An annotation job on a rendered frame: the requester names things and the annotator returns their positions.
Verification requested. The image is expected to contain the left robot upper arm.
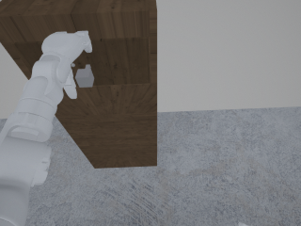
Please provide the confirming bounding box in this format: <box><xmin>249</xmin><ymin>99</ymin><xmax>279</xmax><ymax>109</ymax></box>
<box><xmin>0</xmin><ymin>136</ymin><xmax>52</xmax><ymax>226</ymax></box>

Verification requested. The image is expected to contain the left robot forearm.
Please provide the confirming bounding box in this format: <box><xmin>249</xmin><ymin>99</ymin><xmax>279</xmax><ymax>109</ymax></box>
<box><xmin>0</xmin><ymin>52</ymin><xmax>71</xmax><ymax>146</ymax></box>

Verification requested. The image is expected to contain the handle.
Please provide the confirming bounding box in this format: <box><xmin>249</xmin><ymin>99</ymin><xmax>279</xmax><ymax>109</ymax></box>
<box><xmin>75</xmin><ymin>64</ymin><xmax>94</xmax><ymax>88</ymax></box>

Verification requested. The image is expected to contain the cabinet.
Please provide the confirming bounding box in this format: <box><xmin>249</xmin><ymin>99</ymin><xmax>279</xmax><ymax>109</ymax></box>
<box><xmin>0</xmin><ymin>0</ymin><xmax>157</xmax><ymax>169</ymax></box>

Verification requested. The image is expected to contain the left robot hand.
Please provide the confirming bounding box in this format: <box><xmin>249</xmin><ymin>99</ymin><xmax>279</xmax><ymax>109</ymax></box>
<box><xmin>41</xmin><ymin>30</ymin><xmax>92</xmax><ymax>99</ymax></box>

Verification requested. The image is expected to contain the drawer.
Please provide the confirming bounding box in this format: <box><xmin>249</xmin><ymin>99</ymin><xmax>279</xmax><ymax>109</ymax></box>
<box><xmin>11</xmin><ymin>37</ymin><xmax>151</xmax><ymax>87</ymax></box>

